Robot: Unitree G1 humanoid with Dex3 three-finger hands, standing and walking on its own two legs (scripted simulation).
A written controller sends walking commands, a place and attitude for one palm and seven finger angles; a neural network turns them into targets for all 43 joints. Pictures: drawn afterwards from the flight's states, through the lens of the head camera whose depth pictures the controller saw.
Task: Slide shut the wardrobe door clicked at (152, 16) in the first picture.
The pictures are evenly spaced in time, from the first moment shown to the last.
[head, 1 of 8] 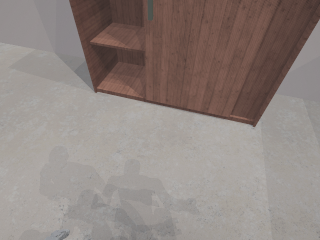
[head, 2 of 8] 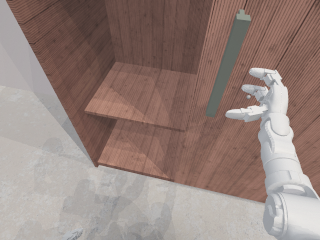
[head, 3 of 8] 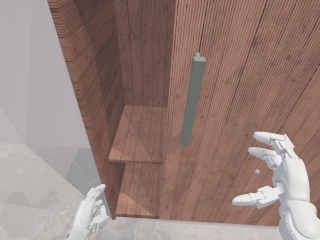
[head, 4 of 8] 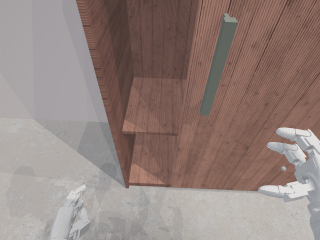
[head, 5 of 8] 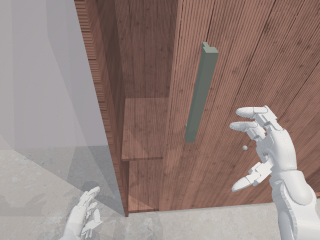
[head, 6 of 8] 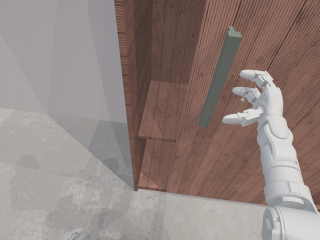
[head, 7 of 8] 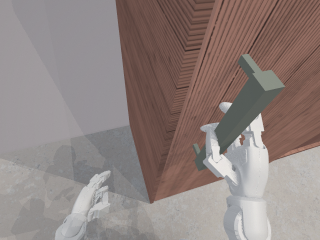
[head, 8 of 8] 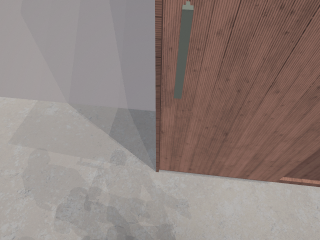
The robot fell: no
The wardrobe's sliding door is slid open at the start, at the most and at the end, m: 0.52 0.52 0.00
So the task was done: yes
